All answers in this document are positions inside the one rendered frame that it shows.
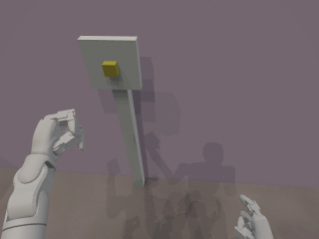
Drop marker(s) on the panel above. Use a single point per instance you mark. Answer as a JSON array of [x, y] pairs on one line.
[[125, 51]]

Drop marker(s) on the left robot hand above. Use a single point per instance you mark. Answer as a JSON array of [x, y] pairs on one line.
[[48, 138]]

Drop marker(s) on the right robot hand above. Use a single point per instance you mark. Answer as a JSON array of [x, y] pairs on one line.
[[257, 224]]

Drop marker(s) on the button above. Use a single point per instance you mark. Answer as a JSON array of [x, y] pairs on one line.
[[110, 68]]

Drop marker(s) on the left robot forearm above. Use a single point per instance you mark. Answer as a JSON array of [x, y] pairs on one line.
[[28, 206]]

